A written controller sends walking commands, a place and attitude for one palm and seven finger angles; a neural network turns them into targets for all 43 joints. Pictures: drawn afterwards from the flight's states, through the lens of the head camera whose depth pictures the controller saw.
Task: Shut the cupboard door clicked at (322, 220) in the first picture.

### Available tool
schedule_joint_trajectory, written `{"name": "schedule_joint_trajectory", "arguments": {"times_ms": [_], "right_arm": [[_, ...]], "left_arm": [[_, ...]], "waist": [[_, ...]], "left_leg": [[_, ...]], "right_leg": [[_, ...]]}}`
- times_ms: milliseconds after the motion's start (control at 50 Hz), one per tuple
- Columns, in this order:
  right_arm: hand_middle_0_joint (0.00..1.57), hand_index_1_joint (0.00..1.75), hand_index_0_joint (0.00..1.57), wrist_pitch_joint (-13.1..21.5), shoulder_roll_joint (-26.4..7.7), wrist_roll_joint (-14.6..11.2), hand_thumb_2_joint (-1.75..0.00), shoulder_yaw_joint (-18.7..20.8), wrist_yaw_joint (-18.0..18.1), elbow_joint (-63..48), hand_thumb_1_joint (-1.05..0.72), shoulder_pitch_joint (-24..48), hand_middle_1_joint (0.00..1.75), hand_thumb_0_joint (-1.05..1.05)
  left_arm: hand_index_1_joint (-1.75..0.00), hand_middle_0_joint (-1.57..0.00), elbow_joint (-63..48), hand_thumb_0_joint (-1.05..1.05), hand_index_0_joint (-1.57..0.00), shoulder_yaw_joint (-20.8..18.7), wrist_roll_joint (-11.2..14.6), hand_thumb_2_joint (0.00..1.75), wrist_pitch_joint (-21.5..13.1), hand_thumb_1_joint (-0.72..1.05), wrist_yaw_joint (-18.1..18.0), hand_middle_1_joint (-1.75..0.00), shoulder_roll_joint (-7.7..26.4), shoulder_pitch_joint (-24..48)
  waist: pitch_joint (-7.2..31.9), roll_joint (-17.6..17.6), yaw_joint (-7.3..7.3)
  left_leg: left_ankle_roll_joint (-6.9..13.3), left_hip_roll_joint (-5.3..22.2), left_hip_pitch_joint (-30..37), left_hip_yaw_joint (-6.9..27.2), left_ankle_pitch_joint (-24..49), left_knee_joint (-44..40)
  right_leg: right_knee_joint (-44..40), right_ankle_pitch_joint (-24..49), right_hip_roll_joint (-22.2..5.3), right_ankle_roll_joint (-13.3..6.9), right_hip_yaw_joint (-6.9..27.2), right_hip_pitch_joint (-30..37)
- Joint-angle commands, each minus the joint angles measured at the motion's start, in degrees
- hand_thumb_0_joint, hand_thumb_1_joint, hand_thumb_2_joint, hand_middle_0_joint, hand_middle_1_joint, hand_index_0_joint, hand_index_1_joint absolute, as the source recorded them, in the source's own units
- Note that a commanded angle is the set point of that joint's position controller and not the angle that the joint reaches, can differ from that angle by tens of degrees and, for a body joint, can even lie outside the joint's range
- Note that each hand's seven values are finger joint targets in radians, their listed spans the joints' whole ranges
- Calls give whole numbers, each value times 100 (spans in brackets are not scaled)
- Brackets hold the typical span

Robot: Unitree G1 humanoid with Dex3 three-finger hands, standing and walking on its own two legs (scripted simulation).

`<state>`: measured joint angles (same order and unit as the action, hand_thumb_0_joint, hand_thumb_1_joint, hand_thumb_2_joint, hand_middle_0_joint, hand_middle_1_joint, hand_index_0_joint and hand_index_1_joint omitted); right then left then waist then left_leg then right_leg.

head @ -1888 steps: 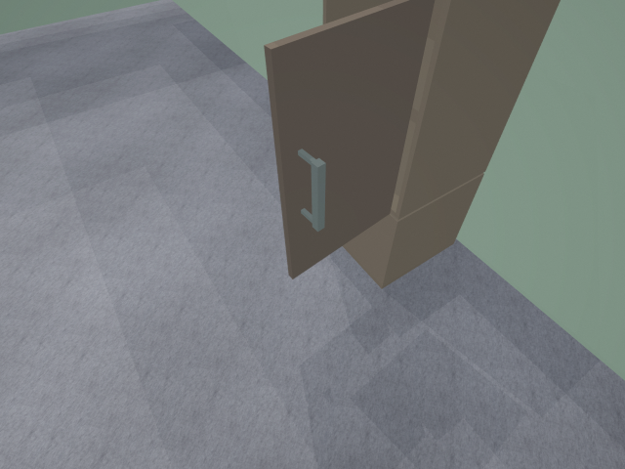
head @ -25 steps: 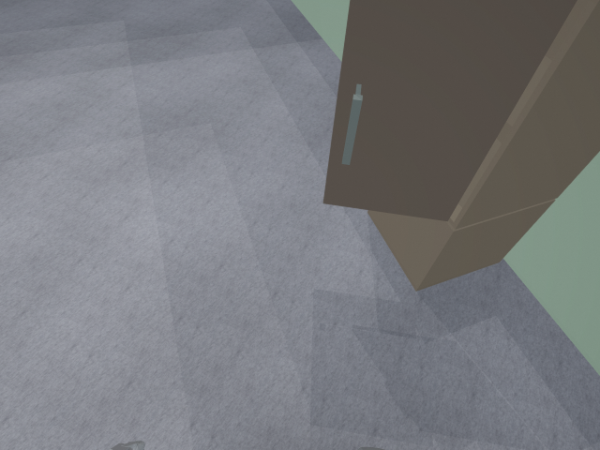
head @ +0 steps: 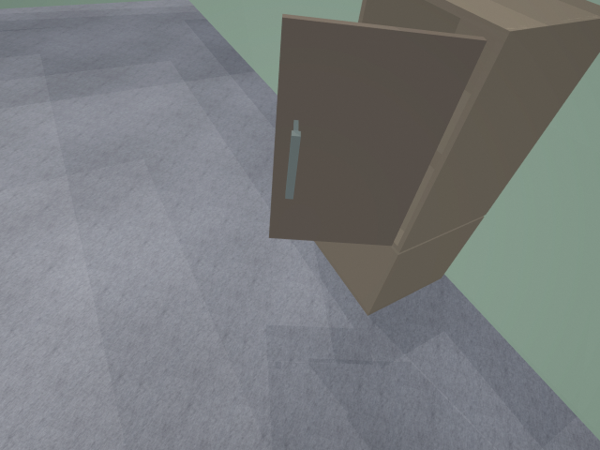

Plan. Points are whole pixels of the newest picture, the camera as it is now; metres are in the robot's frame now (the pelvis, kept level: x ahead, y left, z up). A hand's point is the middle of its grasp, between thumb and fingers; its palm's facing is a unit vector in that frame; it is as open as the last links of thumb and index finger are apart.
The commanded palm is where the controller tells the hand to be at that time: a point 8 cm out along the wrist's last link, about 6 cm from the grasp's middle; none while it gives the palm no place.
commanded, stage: take the last steps up to it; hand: left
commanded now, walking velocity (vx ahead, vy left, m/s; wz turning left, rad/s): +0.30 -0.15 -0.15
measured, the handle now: (292, 161) +0.70 +0.03 -0.03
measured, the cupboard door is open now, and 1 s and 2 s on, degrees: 61 61 61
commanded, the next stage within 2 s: come to a stop and stand still in 0.46 s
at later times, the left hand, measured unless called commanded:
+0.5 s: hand (264, 379) +0.27 +0.05 -0.17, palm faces -0.09 -0.98 -0.20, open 7.4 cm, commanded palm none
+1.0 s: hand (270, 394) +0.25 +0.04 -0.17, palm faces +0.01 -0.97 -0.24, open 7.3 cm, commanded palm none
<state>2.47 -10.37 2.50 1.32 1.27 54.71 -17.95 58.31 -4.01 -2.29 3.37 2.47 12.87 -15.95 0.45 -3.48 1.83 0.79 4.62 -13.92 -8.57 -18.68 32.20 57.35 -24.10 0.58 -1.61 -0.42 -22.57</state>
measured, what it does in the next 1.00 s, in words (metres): walks ahead: right foot, then left foot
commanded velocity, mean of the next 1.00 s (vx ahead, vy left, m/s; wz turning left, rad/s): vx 0.02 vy -0.01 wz -0.01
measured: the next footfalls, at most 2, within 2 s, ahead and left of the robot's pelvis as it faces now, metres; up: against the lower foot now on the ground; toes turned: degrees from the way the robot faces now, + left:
right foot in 0.36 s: +0.25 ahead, -0.19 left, +0.00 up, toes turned +2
left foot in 0.70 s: +0.31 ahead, -0.04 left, +0.00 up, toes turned +4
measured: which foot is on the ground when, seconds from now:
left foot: down 0.00-0.36, up 0.38-0.68, down 0.70-0.92, up 0.94-1.00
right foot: up 0.00-0.34, down 0.36-1.00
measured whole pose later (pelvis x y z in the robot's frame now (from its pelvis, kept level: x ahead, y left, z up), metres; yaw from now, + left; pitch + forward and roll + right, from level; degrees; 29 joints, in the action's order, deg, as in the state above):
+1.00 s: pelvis +0.23 -0.14 +0.00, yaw -3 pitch +0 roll +1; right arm -4.3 -10.3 0.6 2.5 1.6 55.8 -7.2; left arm 59.0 -1.7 -1.9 1.3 -2.6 8.6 -14.6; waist -5.7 0.4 -2.1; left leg -0.6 -0.3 -21.4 -2.2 -25.4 48.6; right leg 30.4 -18.3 -0.1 -4.7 -8.2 -12.1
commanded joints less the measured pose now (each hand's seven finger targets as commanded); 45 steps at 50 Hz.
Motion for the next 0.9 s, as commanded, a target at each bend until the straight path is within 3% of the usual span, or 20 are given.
{"name": "schedule_joint_trajectory", "arguments": {"times_ms": [0, 80, 220, 280, 300, 320, 340, 360, 380, 440, 480, 540, 600, 640, 680, 700, 740, 820, 860, 880], "right_arm": [[20, 30, 20, 101, -991, -23, -90, 181, 153, -4, -90, -612, 30, 0], [20, 30, 20, 132, -918, -53, -90, 187, 144, 205, -90, -918, 30, 0], [20, 30, 20, 54, -950, -3, -90, 281, 77, 481, -90, -1140, 30, 0], [20, 30, 20, 26, -1149, -38, -90, 347, 74, 491, -90, -794, 30, 0], [20, 30, 20, 14, -1144, -78, -90, 354, 61, 485, -90, -689, 30, 0], [20, 30, 20, 14, -1004, -134, -90, 334, 2, 464, -90, -615, 30, 0], [20, 30, 20, 1, -427, -227, -90, 214, -34, 350, -90, -768, 30, 0], [20, 30, 20, -58, -443, -241, -90, 191, -9, 200, -90, -619, 30, 0], [20, 30, 20, -88, -380, -243, -90, 208, -28, 223, -90, -464, 30, 0], [20, 30, 20, -141, -332, -133, -90, 206, -31, 392, -90, -396, 30, 0], [20, 30, 20, -225, -128, -91, -90, 155, -46, 458, -90, -566, 30, 0], [20, 30, 20, -264, 59, -73, -90, 107, -68, 419, -90, -511, 30, 0], [20, 30, 20, -214, 141, -136, -90, -19, -31, 368, -90, -139, 30, 0], [20, 30, 20, -206, 44, -174, -90, -38, -5, 459, -90, -203, 30, 0], [20, 30, 20, -170, -422, -207, -90, 9, 56, 387, -90, -83, 30, 0], [20, 30, 20, -217, -590, -200, -90, 50, 98, 302, -90, 61, 30, 0], [20, 30, 20, -344, -611, -186, -90, 97, 137, 240, -90, 312, 30, 0], [20, 30, 20, -486, -706, -172, -90, 187, 150, 31, -90, 387, 30, 0], [20, 30, 20, -552, -624, -174, -90, 218, 121, -83, -90, 431, 30, 0], [20, 30, 20, -582, -541, -180, -90, 216, 99, -142, -90, 549, 30, 0]], "left_arm": [[-30, -20, -651, 0, -20, -119, -6, 90, -210, 90, 76, -30, 320, 544], [-30, -20, -589, 0, -20, -38, 35, 90, -171, 90, 74, -30, 126, 571], [-30, -20, -759, 0, -20, 61, 76, 90, -246, 90, 83, -30, 108, 1407], [-30, -20, -541, 0, -20, -21, 91, 90, -323, 90, 53, -30, 268, 723], [-30, -20, -286, 0, -20, -73, 83, 90, -386, 90, 22, -30, 418, -14], [-30, -20, -5, 0, -20, -171, 52, 90, -459, 90, -46, -30, 820, -917], [-30, -20, 224, 0, -20, -312, 30, 90, -528, 90, -145, -30, 1407, -1571], [-30, -20, 205, 0, -20, -287, 153, 90, -521, 90, -206, -30, 1468, -1385], [-30, -20, 82, 0, -20, -226, 150, 90, -511, 90, -250, -30, 1218, -822], [-30, -20, -167, 0, -20, 5, 143, 90, -555, 90, -327, -30, 472, 235], [-30, -20, -151, 0, -20, 90, 111, 90, -632, 90, -347, -30, 248, 363], [-30, -20, -57, 0, -20, 86, 78, 90, -662, 90, -370, -30, 152, 225], [-30, -20, 82, 0, -20, 166, 105, 90, -693, 90, -389, -30, 120, 115], [-30, -20, 148, 0, -20, 195, 164, 90, -684, 90, -442, -30, 171, 101], [-30, -20, 126, 0, -20, 208, 242, 90, -596, 90, -505, -30, 152, -47], [-30, -20, 105, 0, -20, 212, 231, 90, -532, 90, -558, -30, 123, -115], [-30, -20, 101, 0, -20, 189, 148, 90, -394, 90, -591, -30, 186, -214], [-30, -20, -17, 0, -20, 106, 115, 90, -325, 90, -592, -30, 427, -363], [-30, -20, -109, 0, -20, 56, 92, 90, -298, 90, -587, -30, 550, -349], [-30, -20, -115, 0, -20, 42, 67, 90, -296, 90, -577, -30, 572, -351]], "waist": [[-800, 1221, 14], [-528, 1255, 14], [-859, 1399, 234], [-404, 1304, -159], [-4, 936, -492], [475, 117, -912], [1089, -1640, -1072], [1017, -1409, -886], [468, -857, -685], [119, -421, -157], [106, -225, 53], [15, -55, 84], [90, 260, -24], [279, 427, 32], [441, 729, -90], [327, 665, -128], [-267, 817, -166], [-1, 639, -196], [253, 56, -212], [210, -350, -273]], "left_leg": [[218, 1624, 614, 1494, 642, -2214], [310, 1421, 1163, 554, 1970, -1942], [409, 1508, 1043, 207, 2248, -1825], [311, 1571, 884, 54, 2918, -1164], [162, 1353, 663, -137, 3103, -335], [-41, 872, -164, -394, 2328, 970], [-227, -158, -1511, -419, -1458, 2801], [-66, -110, -1679, 398, -1977, 3802], [-11, 108, -1892, 623, -1409, 4129], [-91, 459, -1474, 806, -487, 3771], [-156, 352, -1080, 657, -384, 3113], [-195, 213, -858, 469, -321, 2050], [-283, 26, -558, 501, -48, 711], [-286, -49, 146, 602, 1114, -349], [47, 577, 790, 1067, 4048, -554], [212, 758, 731, 1090, 4421, -368], [230, 672, 510, 979, 3998, -295], [203, 549, 414, 921, 3558, -2], [36, 181, 173, 716, 2313, 549], [-85, -146, -230, 614, 688, 995]], "right_leg": [[1003, 921, -429, 173, 292, -1729], [627, 1317, -435, 271, 11, -1841], [-1565, 1411, -464, 163, -504, -1113], [-2203, 1322, -281, -16, -581, 217], [-2625, 1576, -107, -77, -646, 1288], [-3001, 1454, -415, -244, -153, 2640], [-3634, 1494, -1962, -754, 1859, 3659], [-4279, 1191, -2345, -942, 2419, 3015], [-4438, 711, -2169, -967, 2027, 2467], [-4315, 1748, -1725, -869, 798, 1282], [-4354, 2494, -1570, -876, 291, 857], [-4493, 2525, -1522, -1048, 276, 756], [-4094, 4068, -1552, -1020, 392, 1233], [-3577, 4698, -1391, -700, 245, 1346], [-3285, 3959, -1014, -73, 29, 1159], [-3338, 3515, -905, 111, 30, 1137], [-3280, 3565, -923, 99, 151, 880], [-3039, 4009, -1087, -138, 342, 1098], [-3250, 4603, -1550, -454, 680, 1304], [-3398, 5341, -1865, -684, 920, 1493]]}}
